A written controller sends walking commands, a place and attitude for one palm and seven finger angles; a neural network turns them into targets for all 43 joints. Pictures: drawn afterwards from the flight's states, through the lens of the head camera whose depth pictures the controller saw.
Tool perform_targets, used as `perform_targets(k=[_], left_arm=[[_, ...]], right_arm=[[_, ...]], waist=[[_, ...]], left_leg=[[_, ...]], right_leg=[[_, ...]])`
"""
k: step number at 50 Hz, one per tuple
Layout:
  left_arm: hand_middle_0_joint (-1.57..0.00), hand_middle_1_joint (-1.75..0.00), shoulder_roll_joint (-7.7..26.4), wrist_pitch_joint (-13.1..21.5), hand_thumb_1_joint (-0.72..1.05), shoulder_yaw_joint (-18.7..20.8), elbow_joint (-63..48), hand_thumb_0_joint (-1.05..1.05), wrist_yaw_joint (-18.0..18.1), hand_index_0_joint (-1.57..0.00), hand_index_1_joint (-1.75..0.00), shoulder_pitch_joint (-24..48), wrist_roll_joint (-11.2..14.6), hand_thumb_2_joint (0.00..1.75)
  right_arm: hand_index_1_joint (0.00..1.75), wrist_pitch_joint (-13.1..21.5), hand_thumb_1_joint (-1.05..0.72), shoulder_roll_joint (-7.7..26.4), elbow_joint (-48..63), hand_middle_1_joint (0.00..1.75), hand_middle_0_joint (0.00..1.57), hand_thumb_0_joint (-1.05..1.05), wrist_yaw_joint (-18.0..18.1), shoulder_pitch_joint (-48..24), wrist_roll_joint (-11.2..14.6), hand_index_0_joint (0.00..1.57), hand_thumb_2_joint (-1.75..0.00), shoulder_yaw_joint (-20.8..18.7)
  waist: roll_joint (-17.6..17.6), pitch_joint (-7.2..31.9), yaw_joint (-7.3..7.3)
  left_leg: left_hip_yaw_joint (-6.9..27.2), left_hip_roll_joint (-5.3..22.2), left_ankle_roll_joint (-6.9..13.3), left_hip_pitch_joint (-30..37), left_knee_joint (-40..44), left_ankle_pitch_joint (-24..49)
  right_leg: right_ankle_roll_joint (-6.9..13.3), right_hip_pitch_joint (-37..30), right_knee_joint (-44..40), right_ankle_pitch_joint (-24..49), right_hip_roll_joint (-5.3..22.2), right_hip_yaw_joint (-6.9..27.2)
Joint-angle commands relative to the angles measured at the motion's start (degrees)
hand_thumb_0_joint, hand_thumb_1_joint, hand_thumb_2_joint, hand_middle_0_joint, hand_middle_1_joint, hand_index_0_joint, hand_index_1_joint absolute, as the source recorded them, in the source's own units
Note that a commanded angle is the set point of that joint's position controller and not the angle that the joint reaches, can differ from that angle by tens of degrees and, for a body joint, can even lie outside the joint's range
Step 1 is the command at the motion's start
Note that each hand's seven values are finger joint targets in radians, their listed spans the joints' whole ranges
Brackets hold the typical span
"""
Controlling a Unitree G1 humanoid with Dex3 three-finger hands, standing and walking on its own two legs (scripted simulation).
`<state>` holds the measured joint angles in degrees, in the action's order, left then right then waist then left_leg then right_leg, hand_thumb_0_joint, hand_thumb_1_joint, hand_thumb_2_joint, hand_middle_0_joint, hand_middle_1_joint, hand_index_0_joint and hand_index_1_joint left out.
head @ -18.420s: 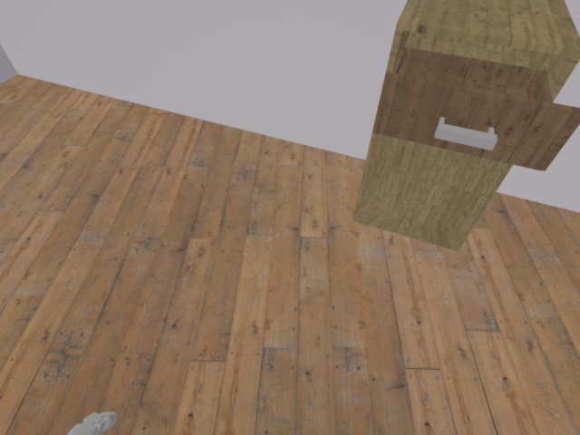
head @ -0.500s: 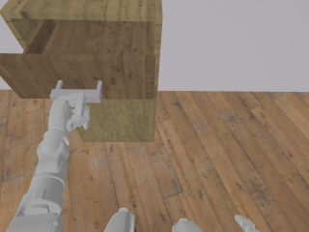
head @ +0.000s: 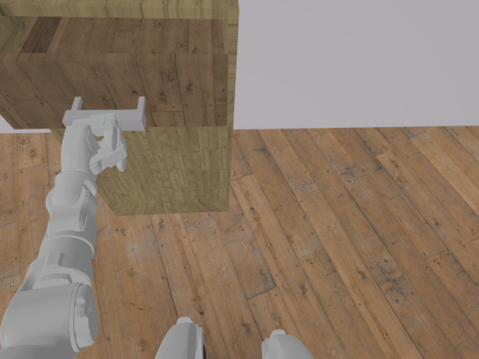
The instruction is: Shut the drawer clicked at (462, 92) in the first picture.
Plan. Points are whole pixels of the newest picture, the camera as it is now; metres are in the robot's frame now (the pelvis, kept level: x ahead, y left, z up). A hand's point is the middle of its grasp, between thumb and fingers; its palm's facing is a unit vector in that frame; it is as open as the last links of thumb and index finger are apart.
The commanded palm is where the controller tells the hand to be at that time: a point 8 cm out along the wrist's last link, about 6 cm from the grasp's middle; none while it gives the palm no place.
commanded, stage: push the drawer shut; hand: left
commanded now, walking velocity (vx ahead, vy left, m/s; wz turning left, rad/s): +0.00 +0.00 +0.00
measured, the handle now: (108, 111) +0.53 +0.23 +0.07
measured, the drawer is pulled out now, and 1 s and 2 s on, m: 0.11 0.00 0.00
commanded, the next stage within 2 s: pull the fist back off the drawer in 1.36 s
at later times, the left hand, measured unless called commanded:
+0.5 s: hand (124, 119) +0.51 +0.20 +0.06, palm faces +0.03 -1.00 -0.02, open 3.1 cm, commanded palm +0.50 +0.24 +0.07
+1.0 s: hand (127, 97) +0.56 +0.20 +0.06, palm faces +0.03 -1.00 -0.02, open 3.0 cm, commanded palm +0.57 +0.22 +0.07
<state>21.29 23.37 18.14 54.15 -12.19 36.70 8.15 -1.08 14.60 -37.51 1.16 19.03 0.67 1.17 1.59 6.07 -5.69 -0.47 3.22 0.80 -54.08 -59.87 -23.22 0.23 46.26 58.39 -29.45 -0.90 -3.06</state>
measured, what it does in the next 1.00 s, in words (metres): stands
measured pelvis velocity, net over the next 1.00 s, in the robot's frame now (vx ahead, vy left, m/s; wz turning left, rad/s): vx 0.00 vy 0.01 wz -0.03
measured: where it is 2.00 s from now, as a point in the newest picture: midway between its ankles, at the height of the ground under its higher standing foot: outside the picture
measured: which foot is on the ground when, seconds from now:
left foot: down 0.00-1.00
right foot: down 0.00-1.00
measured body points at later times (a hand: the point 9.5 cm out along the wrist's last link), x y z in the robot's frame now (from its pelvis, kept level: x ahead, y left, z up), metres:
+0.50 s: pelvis -0.01 +0.00 -0.01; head +0.12 +0.02 +0.42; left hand +0.50 +0.25 +0.07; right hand +0.00 -0.26 -0.12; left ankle +0.05 +0.11 -0.67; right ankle -0.01 -0.12 -0.67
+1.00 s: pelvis +0.00 +0.01 -0.02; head +0.16 +0.04 +0.39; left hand +0.56 +0.25 +0.07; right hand -0.05 -0.25 -0.12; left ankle +0.05 +0.11 -0.67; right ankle -0.01 -0.12 -0.67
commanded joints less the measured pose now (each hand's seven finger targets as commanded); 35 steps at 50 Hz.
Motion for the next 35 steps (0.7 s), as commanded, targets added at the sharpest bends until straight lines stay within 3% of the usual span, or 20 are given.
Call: perform_targets(k=[1,6,9,12,14,15,17,19,21,25,26,34,35], left_arm=[[-1.4,-1.6,14.63,3.84,0.9,3.17,-8.79,0.0,0.87,-1.4,-1.6,29.62,0.02,0.9],[-1.4,-1.6,18.0,3.71,0.9,4.98,-5.37,0.0,0.2,-1.4,-1.6,34.29,-0.42,0.9],[-1.4,-1.6,17.43,4.0,0.9,4.52,-5.28,0.0,-0.04,-1.4,-1.6,35.67,-0.48,0.9],[-1.4,-1.6,18.08,3.62,0.9,4.42,-3.68,0.0,0.41,-1.4,-1.6,38.32,-1.07,0.9],[-1.4,-1.6,20.41,3.23,0.9,6.08,-1.39,0.0,0.63,-1.4,-1.6,38.71,-1.5,0.9],[-1.4,-1.6,21.82,3.21,0.9,6.87,-1.86,0.0,0.65,-1.4,-1.6,39.24,-1.75,0.9],[-1.4,-1.6,21.28,2.93,0.9,5.69,-1.25,0.0,0.47,-1.4,-1.6,40.87,-2.28,0.9],[-1.4,-1.6,23.91,2.63,0.9,7.2,0.21,0.0,0.52,-1.4,-1.6,42.59,-2.78,0.9],[-1.4,-1.6,23.25,2.46,0.9,6.56,0.41,0.0,0.4,-1.4,-1.6,43.47,-2.96,0.9],[-1.4,-1.6,25.16,2.43,0.9,7.77,0.94,0.0,0.65,-1.4,-1.6,44.56,-3.52,0.9],[-1.4,-1.6,23.55,2.09,0.9,6.33,1.62,0.0,0.62,-1.4,-1.6,45.01,-3.7,0.9],[-1.4,-1.6,26.61,1.06,0.9,7.2,4.0,0.0,1.87,-1.4,-1.6,51.5,-5.4,0.9],[-1.4,-1.6,27.33,0.91,0.9,7.63,4.26,0.0,2.0,-1.4,-1.6,51.64,-5.73,0.9]], right_arm=[[0.3,1.1,-0.9,9.6,4.01,0.3,0.2,0.0,0.6,5.54,0.06,0.2,-0.9,-3.41],[0.3,0.92,-0.9,9.96,3.63,0.3,0.2,0.0,0.66,6.64,-0.26,0.2,-0.9,-3.12],[0.3,0.72,-0.9,9.91,3.68,0.3,0.2,0.0,0.37,7.33,-0.54,0.2,-0.9,-3.12],[0.3,0.36,-0.9,10.14,3.4,0.3,0.2,0.0,0.15,7.86,-0.7,0.2,-0.9,-3.11],[0.3,0.14,-0.9,10.51,3.16,0.3,0.2,0.0,0.18,8.74,-0.85,0.2,-0.9,-3.06],[0.3,0.06,-0.9,10.61,3.37,0.3,0.2,0.0,0.16,8.74,-0.84,0.2,-0.9,-3.0],[0.3,-0.18,-0.9,10.47,3.42,0.3,0.2,0.0,0.19,9.11,-0.89,0.2,-0.9,-2.83],[0.3,-0.29,-0.9,10.91,3.05,0.3,0.2,0.0,0.22,9.88,-1.04,0.2,-0.9,-2.74],[0.3,-0.42,-0.9,10.8,3.2,0.3,0.2,0.0,0.15,10.43,-1.19,0.2,-0.9,-2.68],[0.3,-0.9,-0.9,11.27,3.02,0.3,0.2,0.0,0.01,11.69,-1.59,0.2,-0.9,-2.7],[0.3,-1.01,-0.9,11.11,2.93,0.3,0.2,0.0,-0.11,11.69,-1.51,0.2,-0.9,-2.71],[0.3,-1.39,-0.9,11.71,1.87,0.3,0.2,0.0,-0.28,14.07,-2.35,0.2,-0.9,-2.41],[0.3,-1.44,-0.9,11.84,1.96,0.3,0.2,0.0,-0.31,14.11,-2.39,0.2,-0.9,-2.46]], waist=[[3.57,22.5,-2.48],[4.21,23.94,-3.02],[6.19,25.67,-3.18],[6.03,25.26,-4.04],[4.1,24.69,-4.34],[4.61,25.74,-4.19],[5.35,25.69,-4.85],[6.17,25.04,-5.28],[7.19,26.33,-5.27],[8.23,27.52,-5.39],[8.19,26.87,-6.14],[8.33,27.12,-8.06],[9.84,28.0,-7.88]], left_leg=[[3.0,-1.36,0.93,23.25,5.34,12.29],[3.17,-1.21,1.11,21.87,4.3,11.59],[3.66,-1.09,1.01,23.71,3.85,13.7],[3.78,-0.86,1.06,22.81,3.54,12.55],[3.76,-0.91,1.32,20.84,3.08,12.14],[3.41,-0.93,1.36,20.33,2.92,11.9],[3.42,-0.89,1.39,19.93,2.78,11.7],[3.61,-0.75,1.49,19.54,2.15,11.48],[3.83,-0.71,1.35,20.65,2.24,12.76],[4.39,-0.35,1.14,21.94,2.03,14.43],[4.41,-0.31,1.18,22.06,1.99,13.97],[5.13,-0.13,1.47,20.57,0.98,13.88],[5.03,-0.05,1.36,20.93,0.79,14.0]], right_leg=[[0.63,1.18,-8.33,14.66,-1.72,1.47],[0.64,2.08,-7.86,13.56,-1.94,1.69],[0.9,3.43,-7.12,14.26,-2.12,1.27],[0.68,4.76,-7.25,13.01,-2.23,1.27],[0.62,4.09,-7.28,13.05,-2.39,1.47],[0.46,3.51,-7.24,13.21,-2.35,1.74],[0.47,4.05,-7.18,12.98,-2.36,1.65],[0.63,5.41,-6.95,12.45,-2.49,1.66],[0.61,5.78,-6.79,12.9,-2.56,1.47],[0.81,6.92,-6.3,13.27,-2.74,0.96],[0.71,8.05,-6.53,12.73,-2.8,0.88],[0.7,9.81,-6.1,12.1,-2.89,0.61],[0.7,10.53,-5.96,11.92,-2.87,0.6]])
